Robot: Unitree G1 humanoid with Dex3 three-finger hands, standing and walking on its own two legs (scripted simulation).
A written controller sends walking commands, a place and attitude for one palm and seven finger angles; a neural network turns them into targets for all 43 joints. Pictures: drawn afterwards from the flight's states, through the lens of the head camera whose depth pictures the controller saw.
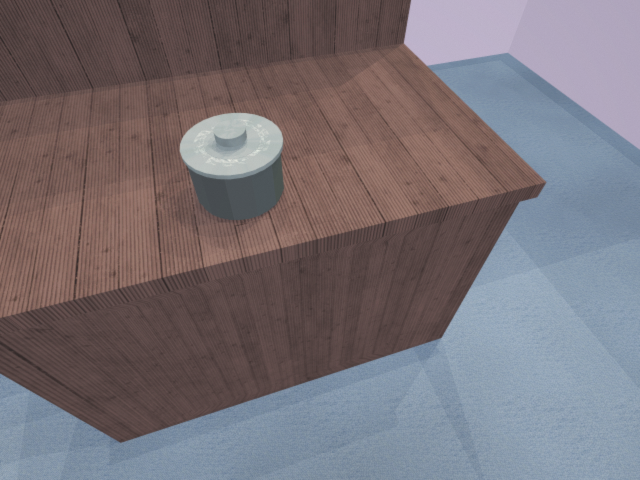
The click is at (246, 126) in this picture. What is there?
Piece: lid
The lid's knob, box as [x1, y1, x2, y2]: [213, 120, 246, 146]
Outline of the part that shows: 214,127 213,131 216,142 220,145 235,146 243,142 246,138 244,125 239,121 227,120 220,122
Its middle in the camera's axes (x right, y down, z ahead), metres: -0.15 -0.17 +0.63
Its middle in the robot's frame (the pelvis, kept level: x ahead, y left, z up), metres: +0.60 +0.18 +0.10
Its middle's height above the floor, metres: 0.87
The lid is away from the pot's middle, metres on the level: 0.00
